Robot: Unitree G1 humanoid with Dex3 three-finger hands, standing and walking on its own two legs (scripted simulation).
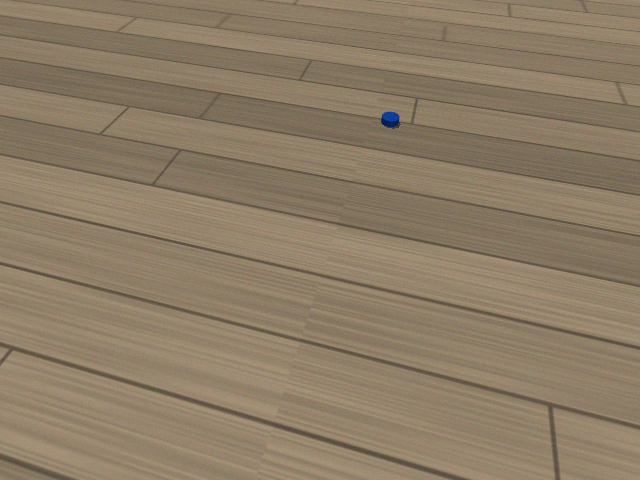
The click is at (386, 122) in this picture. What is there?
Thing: low tin
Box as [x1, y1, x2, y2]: [381, 112, 399, 126]
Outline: 382,114 381,122 384,125 394,126 397,124 399,117 396,113 385,112
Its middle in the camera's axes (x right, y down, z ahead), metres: +0.39 -0.70 +2.19
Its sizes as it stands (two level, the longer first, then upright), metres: 0.097 0.097 0.036
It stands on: the floor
